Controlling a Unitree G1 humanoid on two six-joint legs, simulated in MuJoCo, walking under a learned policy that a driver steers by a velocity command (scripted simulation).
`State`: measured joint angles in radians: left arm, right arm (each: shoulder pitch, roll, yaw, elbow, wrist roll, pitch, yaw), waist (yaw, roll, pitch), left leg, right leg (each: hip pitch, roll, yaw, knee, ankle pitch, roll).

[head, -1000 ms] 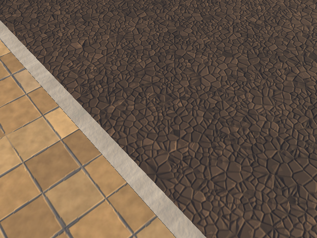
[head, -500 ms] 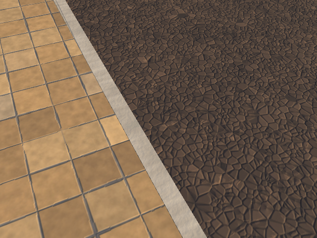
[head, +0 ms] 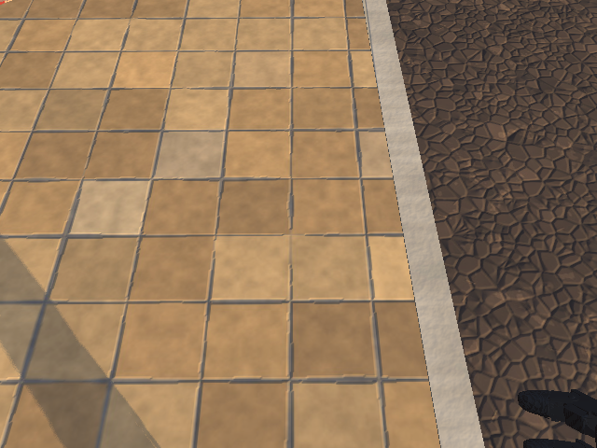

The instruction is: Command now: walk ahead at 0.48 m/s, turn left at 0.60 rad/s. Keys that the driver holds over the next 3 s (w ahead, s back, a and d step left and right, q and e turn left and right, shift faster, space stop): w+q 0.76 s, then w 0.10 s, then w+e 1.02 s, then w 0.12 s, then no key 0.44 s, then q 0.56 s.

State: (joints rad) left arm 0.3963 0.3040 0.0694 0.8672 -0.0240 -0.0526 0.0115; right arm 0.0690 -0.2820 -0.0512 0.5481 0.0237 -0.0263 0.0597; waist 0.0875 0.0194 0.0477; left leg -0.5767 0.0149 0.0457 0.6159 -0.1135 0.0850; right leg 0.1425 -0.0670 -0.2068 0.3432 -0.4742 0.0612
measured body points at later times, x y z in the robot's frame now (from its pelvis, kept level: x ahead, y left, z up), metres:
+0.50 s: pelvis +0.30 +0.02 +0.01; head +0.33 +0.03 +0.46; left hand +0.48 +0.31 -0.05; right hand +0.41 -0.27 -0.09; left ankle +0.14 +0.09 -0.71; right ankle +0.47 -0.06 -0.72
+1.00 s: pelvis +0.54 +0.13 +0.01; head +0.57 +0.16 +0.46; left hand +0.38 +0.37 -0.12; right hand +0.87 +0.08 -0.05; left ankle +0.60 +0.30 -0.71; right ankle +0.47 -0.06 -0.71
